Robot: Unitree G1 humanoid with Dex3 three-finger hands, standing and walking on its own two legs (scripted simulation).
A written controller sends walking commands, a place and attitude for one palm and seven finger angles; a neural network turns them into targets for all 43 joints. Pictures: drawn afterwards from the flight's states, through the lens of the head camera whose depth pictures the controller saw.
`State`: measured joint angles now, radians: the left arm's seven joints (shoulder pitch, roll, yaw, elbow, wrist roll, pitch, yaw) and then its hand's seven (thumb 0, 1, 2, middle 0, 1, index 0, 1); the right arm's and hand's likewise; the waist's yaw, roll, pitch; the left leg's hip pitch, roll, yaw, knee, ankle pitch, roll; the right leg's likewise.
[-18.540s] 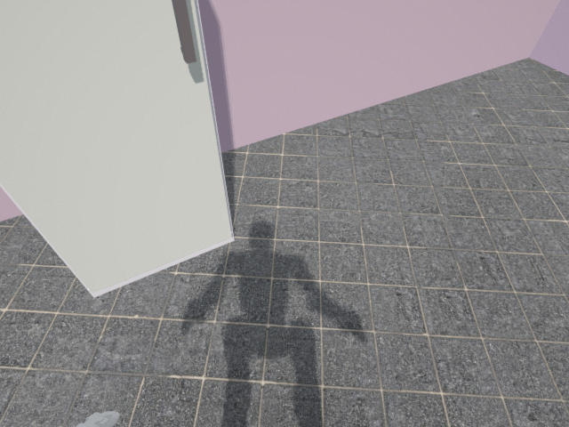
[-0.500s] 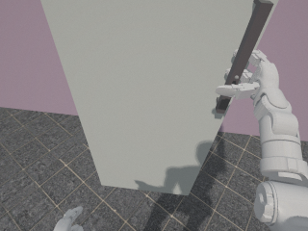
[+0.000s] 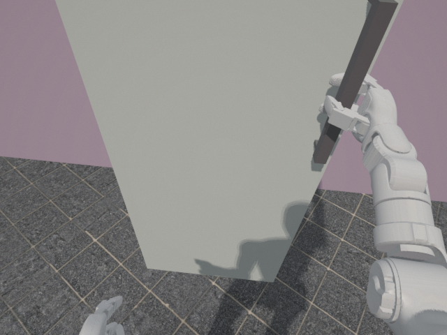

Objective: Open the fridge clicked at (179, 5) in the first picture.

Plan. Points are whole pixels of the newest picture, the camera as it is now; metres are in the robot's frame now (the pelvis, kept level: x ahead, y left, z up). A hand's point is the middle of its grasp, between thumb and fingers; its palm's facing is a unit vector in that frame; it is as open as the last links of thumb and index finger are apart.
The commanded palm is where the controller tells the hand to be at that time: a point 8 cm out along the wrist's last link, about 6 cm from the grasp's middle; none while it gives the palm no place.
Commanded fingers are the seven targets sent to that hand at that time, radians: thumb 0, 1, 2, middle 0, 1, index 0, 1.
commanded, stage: grip the handle and tug to test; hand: right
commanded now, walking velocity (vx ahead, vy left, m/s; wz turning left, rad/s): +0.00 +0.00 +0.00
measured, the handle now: (342, 91) +0.48 -0.17 +0.24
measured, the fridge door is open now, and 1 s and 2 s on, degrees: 0 0 1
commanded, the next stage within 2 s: pull the door a little, standing still in 0.74 s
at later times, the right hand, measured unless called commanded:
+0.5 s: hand (334, 111) +0.43 -0.15 +0.23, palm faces +0.05 +1.00 +0.01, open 5.7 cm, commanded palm +0.39 -0.20 +0.23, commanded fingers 0.00 -0.90 -0.90 0.45 1.40 0.45 1.40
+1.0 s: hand (333, 113) +0.42 -0.14 +0.23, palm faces +0.05 +1.00 +0.01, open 5.9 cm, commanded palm +0.38 -0.19 +0.23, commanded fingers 0.00 -0.90 -0.90 0.45 1.40 0.45 1.40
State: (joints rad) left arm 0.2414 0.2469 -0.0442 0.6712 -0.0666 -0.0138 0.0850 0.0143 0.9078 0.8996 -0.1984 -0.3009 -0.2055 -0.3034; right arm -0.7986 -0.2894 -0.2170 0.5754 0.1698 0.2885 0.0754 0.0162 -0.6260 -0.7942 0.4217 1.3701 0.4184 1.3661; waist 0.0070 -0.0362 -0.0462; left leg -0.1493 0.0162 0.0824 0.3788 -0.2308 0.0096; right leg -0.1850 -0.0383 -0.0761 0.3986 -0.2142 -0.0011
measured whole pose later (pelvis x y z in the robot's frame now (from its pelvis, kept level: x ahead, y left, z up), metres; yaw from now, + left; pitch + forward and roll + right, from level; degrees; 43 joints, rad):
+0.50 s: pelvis +0.00 +0.01 +0.00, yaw +1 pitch +0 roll +0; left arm 0.24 0.26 -0.04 0.66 -0.07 0.00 0.09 0.02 0.91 0.90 -0.20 -0.30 -0.20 -0.30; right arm -0.76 -0.30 -0.25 0.54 0.17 0.30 0.06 0.02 -0.68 -0.82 0.39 1.40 0.40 1.39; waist 0.02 -0.04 -0.05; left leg -0.15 0.00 0.07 0.37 -0.22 0.02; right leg -0.17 -0.05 -0.09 0.38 -0.21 0.01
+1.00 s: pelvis +0.03 +0.00 +0.00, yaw +1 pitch +1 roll +0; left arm 0.17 0.25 -0.04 0.62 -0.07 0.05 0.06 0.02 0.91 0.90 -0.20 -0.30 -0.20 -0.30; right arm -0.58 -0.24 -0.22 0.15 0.19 0.47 0.03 0.01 -0.71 -0.78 0.34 1.40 0.34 1.38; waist -0.02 -0.04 -0.06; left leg -0.11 0.01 0.06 0.37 -0.27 0.01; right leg -0.13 -0.04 -0.09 0.38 -0.26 0.01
